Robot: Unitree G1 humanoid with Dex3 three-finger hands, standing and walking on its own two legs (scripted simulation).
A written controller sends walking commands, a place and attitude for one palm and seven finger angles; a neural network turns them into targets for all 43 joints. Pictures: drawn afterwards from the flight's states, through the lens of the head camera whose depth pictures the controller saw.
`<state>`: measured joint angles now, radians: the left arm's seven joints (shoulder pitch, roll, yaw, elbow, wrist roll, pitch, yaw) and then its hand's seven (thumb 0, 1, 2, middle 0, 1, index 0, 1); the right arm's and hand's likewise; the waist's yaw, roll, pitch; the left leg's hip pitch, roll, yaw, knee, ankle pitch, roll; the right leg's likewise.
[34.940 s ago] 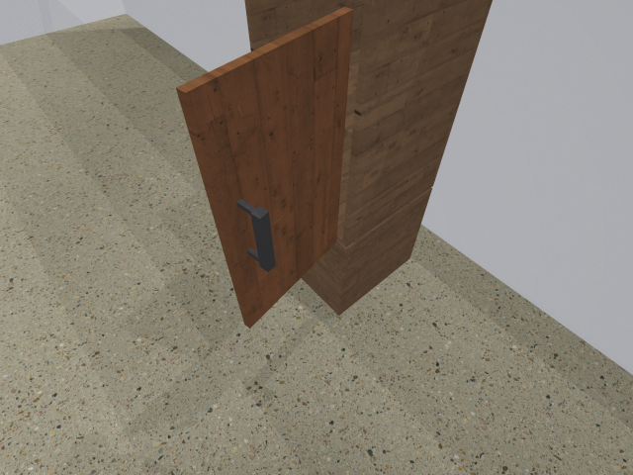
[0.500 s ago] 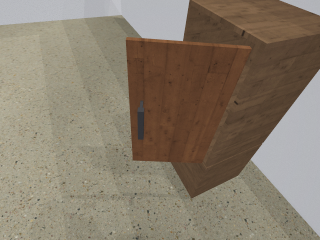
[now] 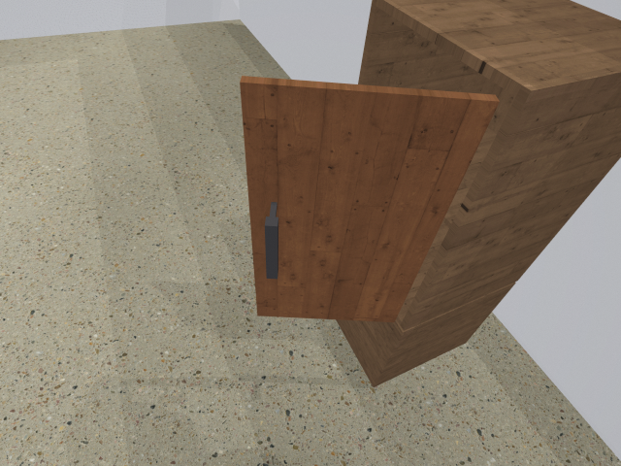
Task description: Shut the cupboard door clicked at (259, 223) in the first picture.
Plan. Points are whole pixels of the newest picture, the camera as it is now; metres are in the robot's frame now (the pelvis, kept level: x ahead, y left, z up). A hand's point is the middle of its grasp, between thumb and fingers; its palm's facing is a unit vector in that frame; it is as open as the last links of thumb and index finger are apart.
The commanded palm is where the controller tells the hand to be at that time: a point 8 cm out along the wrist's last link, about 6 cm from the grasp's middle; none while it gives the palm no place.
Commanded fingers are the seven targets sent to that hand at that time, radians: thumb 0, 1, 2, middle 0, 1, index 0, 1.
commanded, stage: come to a stop and stand still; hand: left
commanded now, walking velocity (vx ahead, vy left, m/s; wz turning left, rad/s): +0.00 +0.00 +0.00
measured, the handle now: (273, 241) +0.48 +0.10 -0.04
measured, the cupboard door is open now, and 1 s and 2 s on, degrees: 64 64 64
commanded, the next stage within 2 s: look again from close up in 0.62 s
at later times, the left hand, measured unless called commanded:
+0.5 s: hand out of the picture +0.04 +0.15 -0.18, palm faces -0.01 -0.99 -0.17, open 7.4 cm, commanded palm none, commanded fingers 0.00 0.90 0.90 -0.20 -0.30 -0.20 -0.30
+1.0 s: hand out of the picture +0.03 +0.15 -0.18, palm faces -0.01 -0.99 -0.16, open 7.4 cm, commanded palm none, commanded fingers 0.00 0.90 0.90 -0.20 -0.30 -0.20 -0.30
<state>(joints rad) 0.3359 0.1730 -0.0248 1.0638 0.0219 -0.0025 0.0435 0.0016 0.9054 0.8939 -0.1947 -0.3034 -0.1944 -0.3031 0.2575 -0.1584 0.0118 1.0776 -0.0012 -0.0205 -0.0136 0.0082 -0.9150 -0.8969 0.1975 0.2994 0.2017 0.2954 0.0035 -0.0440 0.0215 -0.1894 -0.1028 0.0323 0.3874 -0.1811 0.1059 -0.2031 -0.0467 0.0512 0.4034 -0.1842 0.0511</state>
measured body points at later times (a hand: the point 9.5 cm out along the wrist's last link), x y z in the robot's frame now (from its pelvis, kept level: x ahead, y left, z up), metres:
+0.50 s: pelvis +0.03 -0.02 +0.00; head +0.04 +0.00 +0.45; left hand +0.04 +0.20 -0.17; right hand +0.04 -0.25 -0.15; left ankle +0.02 +0.05 -0.74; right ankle +0.02 -0.16 -0.74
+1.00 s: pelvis +0.03 -0.01 +0.00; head +0.04 +0.01 +0.45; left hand +0.03 +0.20 -0.17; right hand +0.04 -0.24 -0.15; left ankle +0.02 +0.05 -0.74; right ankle +0.02 -0.16 -0.74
